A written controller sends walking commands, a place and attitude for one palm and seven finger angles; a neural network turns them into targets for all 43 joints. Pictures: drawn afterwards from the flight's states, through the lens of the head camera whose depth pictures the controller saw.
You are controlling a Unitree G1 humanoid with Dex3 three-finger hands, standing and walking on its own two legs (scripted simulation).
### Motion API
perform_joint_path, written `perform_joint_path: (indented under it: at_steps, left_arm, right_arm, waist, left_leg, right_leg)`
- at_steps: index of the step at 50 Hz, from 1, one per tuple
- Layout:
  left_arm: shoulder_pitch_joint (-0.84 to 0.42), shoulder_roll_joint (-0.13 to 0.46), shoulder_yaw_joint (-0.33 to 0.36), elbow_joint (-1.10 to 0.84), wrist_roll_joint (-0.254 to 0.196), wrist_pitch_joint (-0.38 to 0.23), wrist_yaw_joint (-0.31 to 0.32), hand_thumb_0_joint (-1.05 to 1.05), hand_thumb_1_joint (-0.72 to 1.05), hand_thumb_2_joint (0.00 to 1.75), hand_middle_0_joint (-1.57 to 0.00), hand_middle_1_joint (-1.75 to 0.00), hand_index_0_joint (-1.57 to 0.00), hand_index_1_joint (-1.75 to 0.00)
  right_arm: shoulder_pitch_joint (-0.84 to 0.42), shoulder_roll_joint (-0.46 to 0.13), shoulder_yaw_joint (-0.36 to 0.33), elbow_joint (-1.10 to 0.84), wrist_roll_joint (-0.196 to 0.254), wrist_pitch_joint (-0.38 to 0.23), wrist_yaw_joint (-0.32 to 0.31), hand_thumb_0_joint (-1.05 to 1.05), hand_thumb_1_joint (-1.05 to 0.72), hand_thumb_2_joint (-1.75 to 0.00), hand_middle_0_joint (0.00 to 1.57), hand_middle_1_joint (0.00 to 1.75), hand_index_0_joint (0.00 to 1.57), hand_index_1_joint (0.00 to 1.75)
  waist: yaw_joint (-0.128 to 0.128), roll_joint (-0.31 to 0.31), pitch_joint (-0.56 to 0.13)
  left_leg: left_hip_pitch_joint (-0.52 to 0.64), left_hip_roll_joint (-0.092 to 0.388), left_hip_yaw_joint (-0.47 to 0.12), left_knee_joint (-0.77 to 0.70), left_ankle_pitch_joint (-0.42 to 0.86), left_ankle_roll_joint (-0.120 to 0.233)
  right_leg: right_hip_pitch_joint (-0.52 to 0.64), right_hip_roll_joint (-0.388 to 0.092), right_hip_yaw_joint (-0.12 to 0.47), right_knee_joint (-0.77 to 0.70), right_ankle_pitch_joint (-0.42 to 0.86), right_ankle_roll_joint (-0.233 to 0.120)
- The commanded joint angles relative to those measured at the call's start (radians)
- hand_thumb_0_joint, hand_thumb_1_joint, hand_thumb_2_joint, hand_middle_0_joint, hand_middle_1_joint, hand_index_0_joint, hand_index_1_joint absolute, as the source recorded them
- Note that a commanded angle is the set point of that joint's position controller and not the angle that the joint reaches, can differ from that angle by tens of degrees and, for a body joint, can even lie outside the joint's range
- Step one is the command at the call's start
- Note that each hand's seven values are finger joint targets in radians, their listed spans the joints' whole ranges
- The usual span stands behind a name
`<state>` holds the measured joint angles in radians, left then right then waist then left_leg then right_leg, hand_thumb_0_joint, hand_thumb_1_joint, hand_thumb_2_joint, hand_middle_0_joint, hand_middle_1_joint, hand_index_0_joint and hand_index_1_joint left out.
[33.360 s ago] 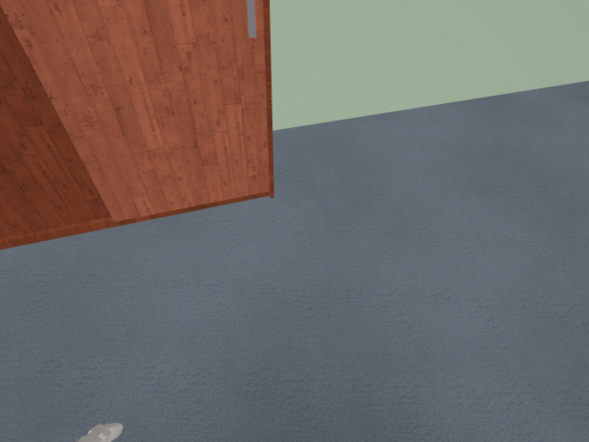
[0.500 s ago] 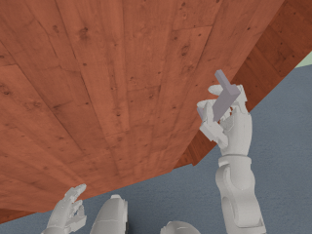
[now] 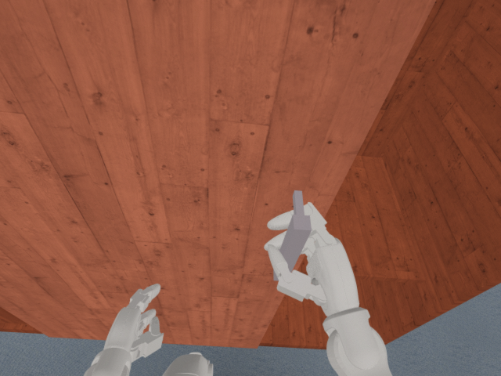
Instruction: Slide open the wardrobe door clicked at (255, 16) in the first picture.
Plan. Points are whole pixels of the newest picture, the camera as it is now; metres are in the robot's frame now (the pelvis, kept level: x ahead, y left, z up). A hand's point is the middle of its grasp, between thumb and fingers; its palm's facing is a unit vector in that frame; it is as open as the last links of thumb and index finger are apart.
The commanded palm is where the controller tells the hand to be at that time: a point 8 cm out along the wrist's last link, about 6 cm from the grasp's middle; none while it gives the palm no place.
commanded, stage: step sideways, sliding the door along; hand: right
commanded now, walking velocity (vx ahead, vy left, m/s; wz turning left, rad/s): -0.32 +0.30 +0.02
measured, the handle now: (288, 238) +0.29 -0.03 +0.11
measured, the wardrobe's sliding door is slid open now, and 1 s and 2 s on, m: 0.38 0.46 0.46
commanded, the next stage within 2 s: stop walking and hold the door there in 1.26 s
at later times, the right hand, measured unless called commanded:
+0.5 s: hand (207, 265) +0.24 +0.08 +0.11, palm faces +0.02 +1.00 -0.07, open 6.1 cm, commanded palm +0.22 +0.10 +0.10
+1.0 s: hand (198, 256) +0.24 +0.09 +0.11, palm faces +0.44 +0.89 -0.10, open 6.6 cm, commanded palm +0.21 +0.14 +0.10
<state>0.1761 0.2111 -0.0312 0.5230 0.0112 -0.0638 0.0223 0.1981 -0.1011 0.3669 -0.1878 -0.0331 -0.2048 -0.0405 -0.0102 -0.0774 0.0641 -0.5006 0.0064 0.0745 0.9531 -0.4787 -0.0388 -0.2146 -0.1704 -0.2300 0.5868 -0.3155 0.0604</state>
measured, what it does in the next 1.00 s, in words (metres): steps to the left: left foot, then right foot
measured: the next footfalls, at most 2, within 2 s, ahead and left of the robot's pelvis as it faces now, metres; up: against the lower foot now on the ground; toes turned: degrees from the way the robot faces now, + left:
left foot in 0.10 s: +0.08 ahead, +0.10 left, +0.00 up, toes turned +6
right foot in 0.38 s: -0.06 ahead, +0.01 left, +0.00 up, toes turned -1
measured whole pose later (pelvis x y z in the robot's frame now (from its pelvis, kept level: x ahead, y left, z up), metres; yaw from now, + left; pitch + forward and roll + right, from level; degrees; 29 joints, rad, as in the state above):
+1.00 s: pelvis -0.15 +0.35 +0.00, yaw +0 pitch -2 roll +1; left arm 0.20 0.23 0.02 0.60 -0.03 -0.13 0.03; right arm -0.53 -0.27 -0.22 0.44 0.13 -0.07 -0.16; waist -0.12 -0.06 0.21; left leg -0.34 -0.01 0.03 0.61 -0.21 -0.03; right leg -0.23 -0.18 0.01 0.58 -0.31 0.13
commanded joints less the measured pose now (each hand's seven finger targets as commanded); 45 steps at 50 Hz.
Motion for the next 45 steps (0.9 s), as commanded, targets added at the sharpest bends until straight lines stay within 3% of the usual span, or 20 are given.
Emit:
perform_joint_path:
  at_steps: [1,3,5,7,10,15,17,18,19,20,24,30,32,34,37,38,39,40,42,45]
  left_arm:
    - [-0.101,0.093,0.029,-0.133,-0.008,-0.03,0.011,0.0,0.9,0.9,-0.2,-0.3,-0.2,-0.3]
    - [-0.124,0.07,0.025,-0.122,-0.022,-0.029,0.011,0.0,0.9,0.9,-0.2,-0.3,-0.2,-0.3]
    - [-0.15,0.021,0.01,-0.13,-0.022,-0.044,0.022,0.0,0.9,0.9,-0.2,-0.3,-0.2,-0.3]
    - [-0.098,0.027,0.041,-0.104,0.007,-0.066,0.023,0.0,0.9,0.9,-0.2,-0.3,-0.2,-0.3]
    - [-0.094,0.012,0.023,-0.038,0.0,-0.049,0.024,0.0,0.9,0.9,-0.2,-0.3,-0.2,-0.3]
    - [-0.075,0.043,0.044,-0.022,-0.023,-0.043,0.034,0.0,0.9,0.9,-0.2,-0.3,-0.2,-0.3]
    - [-0.043,0.063,0.039,0.006,-0.031,-0.038,0.039,0.0,0.9,0.9,-0.2,-0.3,-0.2,-0.3]
    - [-0.116,0.106,0.055,-0.076,0.015,-0.045,0.037,0.0,0.9,0.9,-0.2,-0.3,-0.2,-0.3]
    - [-0.155,0.137,0.081,-0.092,0.039,-0.068,0.051,0.0,0.9,0.9,-0.2,-0.3,-0.2,-0.3]
    - [-0.114,0.154,0.095,-0.082,0.021,-0.062,0.04,0.0,0.9,0.9,-0.2,-0.3,-0.2,-0.3]
    - [-0.027,0.135,0.1,-0.058,-0.007,-0.116,0.028,0.0,0.9,0.9,-0.2,-0.3,-0.2,-0.3]
    - [0.012,0.125,0.114,-0.031,-0.05,-0.144,0.008,0.0,0.9,0.9,-0.2,-0.3,-0.2,-0.3]
    - [-0.01,0.103,0.103,-0.014,-0.056,-0.139,0.014,0.0,0.9,0.9,-0.2,-0.3,-0.2,-0.3]
    - [-0.065,0.113,0.129,-0.009,-0.044,-0.118,0.054,0.0,0.9,0.9,-0.2,-0.3,-0.2,-0.3]
    - [-0.073,0.078,0.072,0.061,-0.043,-0.121,0.068,0.0,0.9,0.9,-0.2,-0.3,-0.2,-0.3]
    - [-0.042,0.11,0.091,0.054,-0.043,-0.107,0.07,0.0,0.9,0.9,-0.2,-0.3,-0.2,-0.3]
    - [-0.023,0.177,0.133,0.019,-0.029,-0.1,0.06,0.0,0.9,0.9,-0.2,-0.3,-0.2,-0.3]
    - [0.014,0.181,0.141,-0.001,-0.017,-0.094,0.016,0.0,0.9,0.9,-0.2,-0.3,-0.2,-0.3]
    - [-0.021,0.154,0.136,-0.008,-0.01,-0.089,0.004,0.0,0.9,0.9,-0.2,-0.3,-0.2,-0.3]
    - [-0.007,0.145,0.115,-0.031,-0.037,-0.103,0.0,0.0,0.9,0.9,-0.2,-0.3,-0.2,-0.3]
  right_arm:
    - [-0.244,0.055,-0.04,-0.214,-0.012,-0.063,0.032,0.0,-0.9,-0.9,0.45,1.4,0.45,1.4]
    - [-0.267,0.046,-0.049,-0.21,-0.017,-0.053,0.036,0.0,-0.9,-0.9,0.45,1.4,0.45,1.4]
    - [-0.283,-0.019,-0.088,-0.227,-0.029,-0.062,0.036,0.0,-0.9,-0.9,0.45,1.4,0.45,1.4]
    - [-0.214,0.001,-0.091,-0.116,-0.02,-0.04,0.038,0.0,-0.9,-0.9,0.45,1.4,0.45,1.4]
    - [-0.416,0.008,-0.118,-0.123,-0.017,-0.112,0.022,0.0,-0.9,-0.9,0.45,1.4,0.45,1.4]
    - [-0.545,0.068,-0.084,-0.028,-0.01,-0.149,0.045,0.0,-0.9,-0.9,0.45,1.4,0.45,1.4]
    - [-0.646,0.118,-0.014,0.021,0.017,-0.154,0.067,0.0,-0.9,-0.9,0.45,1.4,0.45,1.4]
    - [-0.693,0.127,-0.002,-0.013,0.03,-0.164,0.073,0.0,-0.9,-0.9,0.45,1.4,0.45,1.4]
    - [-0.648,0.066,-0.095,0.007,0.021,-0.14,0.045,0.0,-0.9,-0.9,0.45,1.4,0.45,1.4]
    - [-0.565,0.092,-0.1,0.078,0.027,-0.09,0.064,0.0,-0.9,-0.9,0.45,1.4,0.45,1.4]
    - [-0.862,0.223,0.016,0.037,0.014,-0.039,0.066,0.0,-0.9,-0.9,0.45,1.4,0.45,1.4]
    - [-0.956,0.106,-0.095,0.027,0.014,-0.076,0.034,0.0,-0.9,-0.9,0.45,1.4,0.45,1.4]
    - [-0.926,-0.005,-0.161,0.063,0.01,-0.075,0.009,0.0,-0.9,-0.9,0.45,1.4,0.45,1.4]
    - [-0.856,-0.057,-0.22,0.161,0.015,-0.046,0.008,0.0,-0.9,-0.9,0.45,1.4,0.45,1.4]
    - [-1.014,-0.01,-0.199,0.125,0.042,-0.07,-0.009,0.0,-0.9,-0.9,0.45,1.4,0.45,1.4]
    - [-0.992,-0.002,-0.201,0.159,0.055,-0.075,-0.003,0.0,-0.9,-0.9,0.45,1.4,0.45,1.4]
    - [-0.992,0.008,-0.2,0.135,0.061,-0.08,0.017,0.0,-0.9,-0.9,0.45,1.4,0.45,1.4]
    - [-1.016,0.015,-0.216,0.149,0.044,-0.077,0.035,0.0,-0.9,-0.9,0.45,1.4,0.45,1.4]
    - [-1.051,0.06,-0.204,0.195,0.044,-0.067,0.035,0.0,-0.9,-0.9,0.45,1.4,0.45,1.4]
    - [-1.063,0.011,-0.219,0.222,0.06,-0.039,0.013,0.0,-0.9,-0.9,0.45,1.4,0.45,1.4]
  waist:
    - [0.034,-0.083,-0.183]
    - [0.019,-0.02,-0.171]
    - [-0.016,0.344,-0.176]
    - [-0.043,0.44,-0.28]
    - [0.017,0.267,-0.333]
    - [0.037,0.322,-0.268]
    - [0.125,0.051,-0.224]
    - [0.098,-0.262,-0.206]
    - [0.019,-0.077,-0.229]
    - [0.022,0.109,-0.229]
    - [0.01,-0.018,-0.166]
    - [0.052,-0.167,-0.33]
    - [0.058,0.0,-0.362]
    - [-0.003,0.425,-0.405]
    - [0.073,0.161,-0.366]
    - [0.085,0.135,-0.386]
    - [0.079,-0.041,-0.417]
    - [0.058,-0.008,-0.471]
    - [0.042,-0.3,-0.402]
    - [0.032,-0.231,-0.357]
  left_leg:
    - [0.185,0.011,-0.005,-0.224,0.142,0.0]
    - [0.288,0.028,-0.011,-0.362,0.31,0.005]
    - [0.269,0.189,-0.274,-0.547,0.872,0.104]
    - [0.206,0.252,-0.487,-0.68,0.621,0.063]
    - [0.366,0.147,-0.278,-0.659,0.479,0.092]
    - [0.31,0.034,-0.179,-0.765,0.569,-0.085]
    - [0.17,-0.09,-0.05,-0.354,0.543,-0.196]
    - [0.007,-0.071,-0.176,0.193,0.021,-0.089]
    - [-0.009,-0.015,-0.397,0.494,-0.024,0.007]
    - [-0.082,-0.032,-0.375,0.495,0.011,0.031]
    - [0.012,0.011,-0.131,0.015,0.047,0.004]
    - [0.301,-0.06,0.035,-0.561,0.366,-0.036]
    - [0.416,0.087,-0.067,-0.581,0.903,0.014]
    - [0.416,0.205,-0.253,-0.518,1.035,0.111]
    - [0.469,0.188,-0.161,-0.389,1.131,0.121]
    - [0.345,0.111,-0.061,-0.28,0.944,0.056]
    - [0.071,-0.006,-0.044,-0.153,0.413,-0.016]
    - [-0.016,-0.017,-0.134,-0.04,-0.042,0.005]
    - [-0.092,0.004,-0.16,-0.032,-0.088,0.011]
    - [0.055,-0.022,-0.062,-0.214,0.112,0.011]
  right_leg:
    - [0.009,-0.28,0.143,-0.119,0.579,-0.137]
    - [-0.068,-0.22,0.118,-0.01,0.373,-0.104]
    - [-0.238,0.067,0.06,0.365,-0.294,-0.033]
    - [-0.195,0.201,0.239,0.634,-0.355,-0.031]
    - [-0.205,0.189,0.209,0.592,-0.15,-0.001]
    - [0.09,0.238,0.101,0.08,-0.255,-0.053]
    - [0.271,0.058,0.152,-0.457,0.005,-0.124]
    - [0.121,-0.393,0.63,-0.396,0.333,-0.266]
    - [0.028,-0.572,0.792,-0.315,0.459,-0.364]
    - [0.096,-0.449,0.574,-0.264,0.486,-0.318]
    - [0.115,-0.195,0.264,-0.14,0.522,-0.174]
    - [0.224,-0.04,0.217,0.018,0.571,-0.094]
    - [0.069,0.081,0.141,0.138,0.274,-0.067]
    - [-0.11,0.168,0.211,0.395,-0.249,-0.016]
    - [-0.062,0.105,0.219,0.006,-0.053,-0.023]
    - [0.134,0.005,0.27,-0.157,0.409,-0.046]
    - [0.377,-0.235,0.518,-0.133,1.025,-0.16]
    - [0.478,-0.326,0.54,-0.135,1.147,-0.24]
    - [0.477,-0.287,0.449,-0.08,1.088,-0.253]
    - [0.417,-0.167,0.264,-0.044,0.955,-0.174]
